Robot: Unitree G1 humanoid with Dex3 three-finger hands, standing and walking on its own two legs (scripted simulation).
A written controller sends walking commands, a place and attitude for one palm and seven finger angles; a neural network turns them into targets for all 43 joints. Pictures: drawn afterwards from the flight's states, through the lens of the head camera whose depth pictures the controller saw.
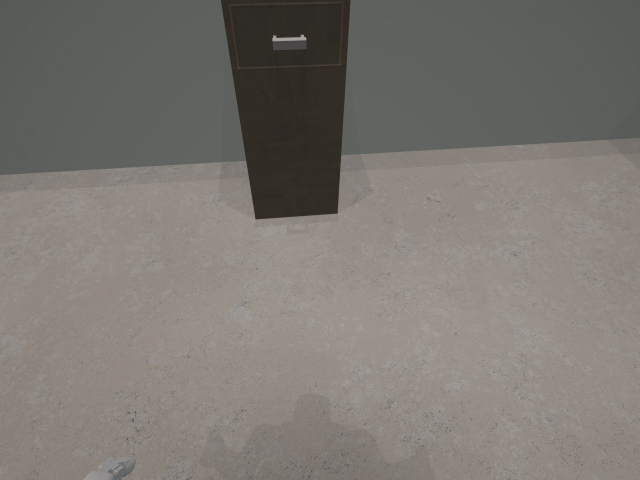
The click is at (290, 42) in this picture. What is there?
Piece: drawer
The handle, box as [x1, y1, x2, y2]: [272, 35, 306, 49]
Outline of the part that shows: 306,40 303,35 301,35 300,37 276,38 275,36 273,36 273,49 306,48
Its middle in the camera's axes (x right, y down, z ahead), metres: -0.10 -0.61 +1.19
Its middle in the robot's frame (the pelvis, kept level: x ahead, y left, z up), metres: +1.30 +0.16 +0.02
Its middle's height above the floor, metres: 0.78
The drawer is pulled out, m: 0.00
